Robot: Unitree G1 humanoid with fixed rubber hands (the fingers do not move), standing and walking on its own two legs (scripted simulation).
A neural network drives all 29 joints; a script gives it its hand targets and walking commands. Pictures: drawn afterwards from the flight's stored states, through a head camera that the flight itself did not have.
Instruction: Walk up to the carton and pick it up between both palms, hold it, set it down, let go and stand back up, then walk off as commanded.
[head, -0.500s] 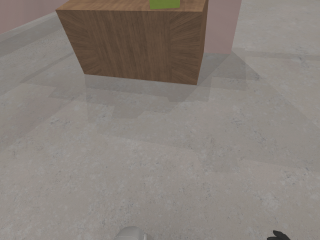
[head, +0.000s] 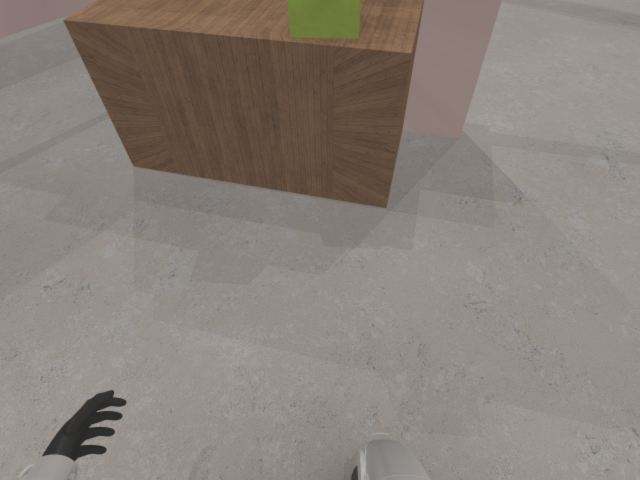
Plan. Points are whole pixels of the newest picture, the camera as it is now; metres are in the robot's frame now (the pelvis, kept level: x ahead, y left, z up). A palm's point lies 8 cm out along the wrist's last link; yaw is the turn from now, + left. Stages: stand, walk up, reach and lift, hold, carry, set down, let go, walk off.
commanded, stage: walk up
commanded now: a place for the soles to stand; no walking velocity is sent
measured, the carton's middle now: out of the picture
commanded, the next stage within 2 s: none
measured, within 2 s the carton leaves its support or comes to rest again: neither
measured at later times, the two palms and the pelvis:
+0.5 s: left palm (72, 366) +0.28 +0.37 -0.07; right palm (515, 357) +0.31 -0.28 -0.09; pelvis +0.23 +0.03 +0.00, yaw +0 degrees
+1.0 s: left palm (100, 250) +0.52 +0.44 -0.10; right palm (426, 220) +0.58 -0.19 -0.08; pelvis +0.47 +0.13 +0.00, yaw +5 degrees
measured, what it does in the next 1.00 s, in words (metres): walks ahead: right foot, then left foot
